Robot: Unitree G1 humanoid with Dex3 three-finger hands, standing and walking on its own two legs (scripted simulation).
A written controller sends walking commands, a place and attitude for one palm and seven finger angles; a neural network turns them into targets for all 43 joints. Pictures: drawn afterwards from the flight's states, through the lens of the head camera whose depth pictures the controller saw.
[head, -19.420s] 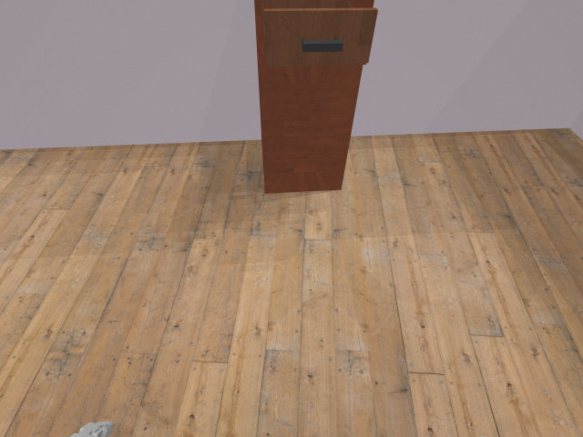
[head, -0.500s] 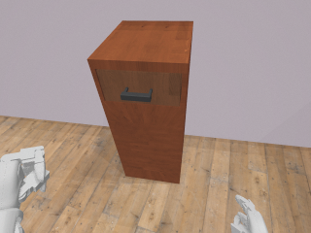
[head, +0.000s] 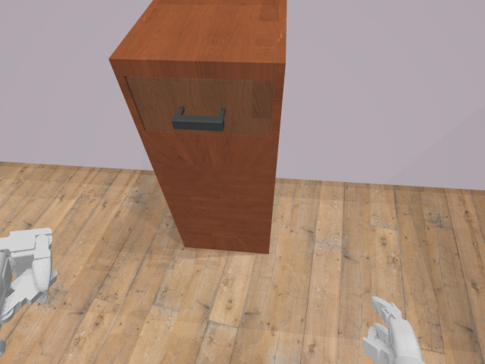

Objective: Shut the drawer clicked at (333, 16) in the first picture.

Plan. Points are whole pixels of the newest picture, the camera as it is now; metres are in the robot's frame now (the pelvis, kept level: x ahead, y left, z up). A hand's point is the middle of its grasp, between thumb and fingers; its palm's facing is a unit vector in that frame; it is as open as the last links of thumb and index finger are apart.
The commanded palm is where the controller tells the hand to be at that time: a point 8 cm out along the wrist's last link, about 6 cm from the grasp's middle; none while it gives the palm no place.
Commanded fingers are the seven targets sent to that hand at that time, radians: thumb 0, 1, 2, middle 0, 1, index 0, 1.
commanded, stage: step back with the hand held close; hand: left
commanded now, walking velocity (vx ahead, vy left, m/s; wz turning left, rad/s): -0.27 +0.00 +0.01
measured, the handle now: (200, 117) +0.64 +0.15 +0.02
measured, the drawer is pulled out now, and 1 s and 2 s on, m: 0.00 0.00 0.00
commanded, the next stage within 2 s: stop stepping back and stand still in 0.96 s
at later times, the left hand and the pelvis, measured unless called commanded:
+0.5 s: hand out of the picture +0.11 +0.26 +0.16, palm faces +0.37 -0.78 -0.50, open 3.2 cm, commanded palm +0.03 +0.30 +0.18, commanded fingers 0.00 0.90 0.90 -1.40 -1.60 -1.40 -1.60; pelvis -0.07 +0.01 -0.01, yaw +5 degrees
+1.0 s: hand out of the picture +0.04 +0.23 +0.17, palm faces +0.30 -0.84 -0.46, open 3.3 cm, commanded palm -0.02 +0.28 +0.18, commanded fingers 0.00 0.90 0.90 -1.40 -1.60 -1.40 -1.60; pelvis -0.16 +0.00 -0.01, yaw -1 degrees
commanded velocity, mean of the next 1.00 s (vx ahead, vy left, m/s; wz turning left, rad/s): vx -0.35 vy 0.00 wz -0.05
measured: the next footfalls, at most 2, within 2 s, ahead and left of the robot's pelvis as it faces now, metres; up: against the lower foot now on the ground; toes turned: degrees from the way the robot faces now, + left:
right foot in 1.00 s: -0.22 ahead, -0.09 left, +0.00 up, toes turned +0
left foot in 1.14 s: -0.05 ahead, +0.10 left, +0.00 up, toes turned -1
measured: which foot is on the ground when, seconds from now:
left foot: down 0.00-1.00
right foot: down 0.00-0.70, up 0.72-0.98, down 1.00-1.00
